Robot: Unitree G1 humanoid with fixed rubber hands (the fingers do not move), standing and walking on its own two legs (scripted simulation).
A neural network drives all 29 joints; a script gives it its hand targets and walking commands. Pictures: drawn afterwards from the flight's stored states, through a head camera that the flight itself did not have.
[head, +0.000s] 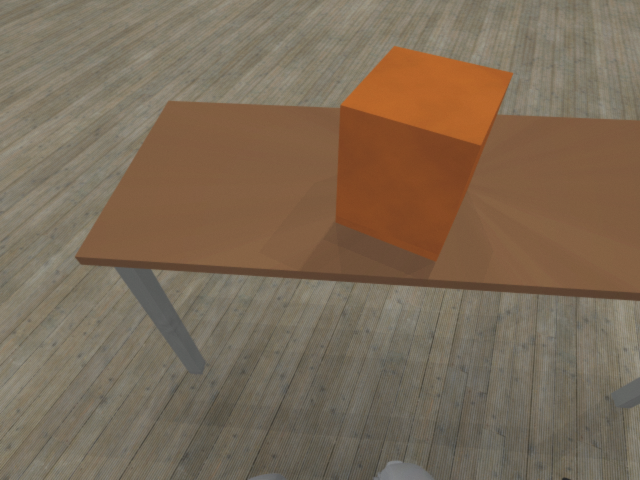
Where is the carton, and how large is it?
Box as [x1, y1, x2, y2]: [336, 46, 512, 261]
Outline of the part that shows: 394,46 340,105 336,222 435,261 466,191 512,73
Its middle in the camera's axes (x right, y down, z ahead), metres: +0.17 -0.15 +0.68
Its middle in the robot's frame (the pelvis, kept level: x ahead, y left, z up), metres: +0.62 -0.14 +0.04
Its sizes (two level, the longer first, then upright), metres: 0.210 0.200 0.250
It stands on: a table, 0.64 m high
